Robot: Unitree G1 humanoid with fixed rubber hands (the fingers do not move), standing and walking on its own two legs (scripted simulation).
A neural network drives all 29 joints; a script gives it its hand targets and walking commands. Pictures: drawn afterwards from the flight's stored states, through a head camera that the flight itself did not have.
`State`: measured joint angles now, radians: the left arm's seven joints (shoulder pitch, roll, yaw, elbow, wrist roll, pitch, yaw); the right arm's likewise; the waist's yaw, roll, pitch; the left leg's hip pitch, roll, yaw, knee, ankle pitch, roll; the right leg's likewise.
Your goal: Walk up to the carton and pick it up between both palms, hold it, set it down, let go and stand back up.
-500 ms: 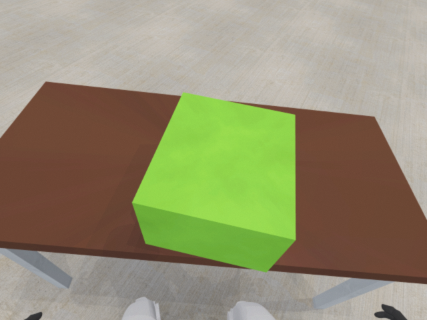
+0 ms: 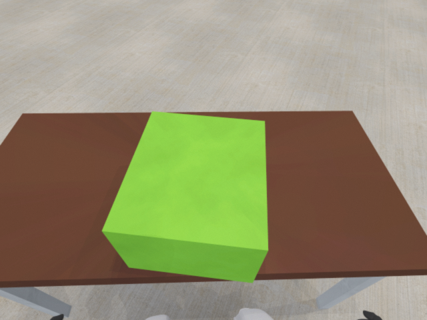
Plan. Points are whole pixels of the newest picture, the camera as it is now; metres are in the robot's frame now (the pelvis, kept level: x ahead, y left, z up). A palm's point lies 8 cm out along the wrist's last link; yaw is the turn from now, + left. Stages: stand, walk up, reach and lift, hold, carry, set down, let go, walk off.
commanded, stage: walk up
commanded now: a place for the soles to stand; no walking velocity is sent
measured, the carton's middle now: (199, 191) +0.38 +0.02 -0.02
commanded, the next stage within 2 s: none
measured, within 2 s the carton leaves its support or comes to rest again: neither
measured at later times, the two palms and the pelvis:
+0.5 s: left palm out of the picture +0.12 +0.30 -0.08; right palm out of the picture +0.07 -0.31 -0.08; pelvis +0.00 +0.01 +0.03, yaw -2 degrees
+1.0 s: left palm out of the picture -0.01 +0.28 -0.09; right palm out of the picture +0.02 -0.37 -0.10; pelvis -0.08 -0.04 +0.01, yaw -1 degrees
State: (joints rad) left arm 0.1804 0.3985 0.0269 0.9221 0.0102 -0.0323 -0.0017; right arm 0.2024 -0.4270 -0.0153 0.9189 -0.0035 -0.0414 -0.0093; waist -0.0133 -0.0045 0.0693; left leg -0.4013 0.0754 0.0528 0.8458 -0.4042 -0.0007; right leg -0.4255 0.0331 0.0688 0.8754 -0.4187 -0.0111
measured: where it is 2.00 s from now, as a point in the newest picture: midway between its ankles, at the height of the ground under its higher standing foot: outside the picture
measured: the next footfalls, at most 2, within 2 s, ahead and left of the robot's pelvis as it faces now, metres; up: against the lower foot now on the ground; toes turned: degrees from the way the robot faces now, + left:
left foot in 1.14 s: -0.07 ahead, +0.12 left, +0.00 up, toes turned +2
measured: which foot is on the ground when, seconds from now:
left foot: down 0.00-0.76, up 0.78-1.00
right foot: down 0.00-1.00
